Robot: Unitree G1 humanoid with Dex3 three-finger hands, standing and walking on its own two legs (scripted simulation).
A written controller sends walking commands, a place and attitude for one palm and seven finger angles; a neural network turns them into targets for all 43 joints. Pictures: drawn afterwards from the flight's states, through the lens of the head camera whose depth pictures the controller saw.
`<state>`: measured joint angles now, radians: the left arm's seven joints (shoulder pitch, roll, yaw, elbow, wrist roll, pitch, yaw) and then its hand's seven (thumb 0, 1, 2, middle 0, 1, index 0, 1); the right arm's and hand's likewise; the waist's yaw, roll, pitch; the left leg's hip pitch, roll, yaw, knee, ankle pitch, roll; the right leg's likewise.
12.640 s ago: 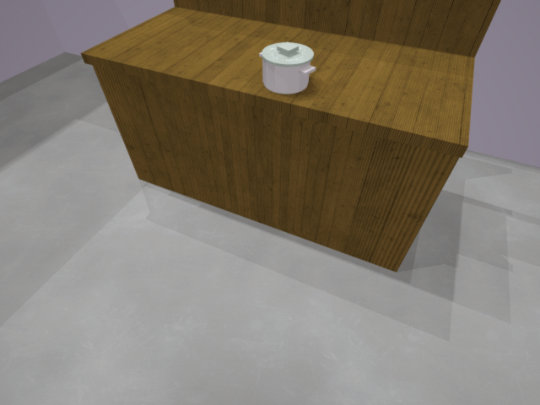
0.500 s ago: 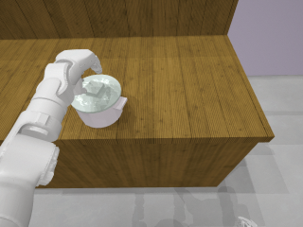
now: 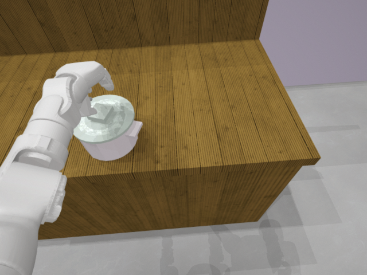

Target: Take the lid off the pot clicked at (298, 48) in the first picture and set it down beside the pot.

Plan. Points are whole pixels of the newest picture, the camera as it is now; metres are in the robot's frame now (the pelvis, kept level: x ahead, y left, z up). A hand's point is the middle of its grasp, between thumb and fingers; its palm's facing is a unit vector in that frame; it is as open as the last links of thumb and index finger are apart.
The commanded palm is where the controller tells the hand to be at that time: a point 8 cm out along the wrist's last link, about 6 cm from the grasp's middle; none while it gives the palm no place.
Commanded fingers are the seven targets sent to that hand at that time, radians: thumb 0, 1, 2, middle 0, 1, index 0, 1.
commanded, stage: lower the open fingers around the knob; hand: left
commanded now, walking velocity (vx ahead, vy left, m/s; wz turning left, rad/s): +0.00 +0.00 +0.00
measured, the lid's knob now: (100, 112) +0.51 +0.19 +0.05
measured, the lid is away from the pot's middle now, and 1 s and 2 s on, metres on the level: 0.00 0.01 0.01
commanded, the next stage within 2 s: close the fingers and squeeze the knob in 1.52 s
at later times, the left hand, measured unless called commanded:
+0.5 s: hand (93, 113) +0.47 +0.18 +0.09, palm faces -0.38 -0.02 -0.92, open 10.2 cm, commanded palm +0.48 +0.18 +0.15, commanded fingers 0.00 -0.29 1.38 -0.82 -0.08 -0.82 -0.08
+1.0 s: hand (97, 112) +0.48 +0.18 +0.08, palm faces -0.39 -0.03 -0.92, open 10.1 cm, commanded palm +0.49 +0.18 +0.13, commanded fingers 0.00 -0.29 1.38 -0.82 -0.08 -0.82 -0.08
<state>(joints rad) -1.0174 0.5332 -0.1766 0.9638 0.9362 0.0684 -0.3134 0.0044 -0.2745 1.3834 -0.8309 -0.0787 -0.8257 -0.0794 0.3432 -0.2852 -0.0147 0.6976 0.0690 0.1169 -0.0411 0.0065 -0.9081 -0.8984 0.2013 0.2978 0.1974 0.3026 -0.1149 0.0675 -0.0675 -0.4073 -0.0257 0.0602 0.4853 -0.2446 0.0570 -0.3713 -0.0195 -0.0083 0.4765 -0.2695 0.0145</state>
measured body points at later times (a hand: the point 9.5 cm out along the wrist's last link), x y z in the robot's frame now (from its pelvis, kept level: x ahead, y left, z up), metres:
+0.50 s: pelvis +0.00 +0.00 +0.00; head +0.06 -0.02 +0.44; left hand +0.48 +0.18 +0.15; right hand +0.07 -0.27 -0.14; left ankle -0.01 +0.08 -0.74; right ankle -0.03 -0.13 -0.74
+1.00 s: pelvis +0.00 -0.01 -0.01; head +0.06 -0.02 +0.44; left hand +0.50 +0.18 +0.14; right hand +0.01 -0.28 -0.14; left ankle -0.01 +0.08 -0.74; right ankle -0.03 -0.13 -0.74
